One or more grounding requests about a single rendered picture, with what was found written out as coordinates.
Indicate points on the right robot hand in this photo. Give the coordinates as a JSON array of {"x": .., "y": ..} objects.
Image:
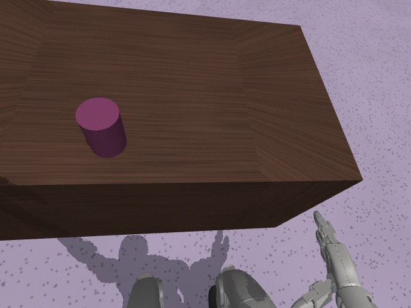
[{"x": 340, "y": 268}]

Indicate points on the right robot arm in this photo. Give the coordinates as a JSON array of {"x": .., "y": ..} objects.
[{"x": 354, "y": 297}]

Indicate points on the can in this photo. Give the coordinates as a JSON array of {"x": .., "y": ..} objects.
[{"x": 101, "y": 124}]

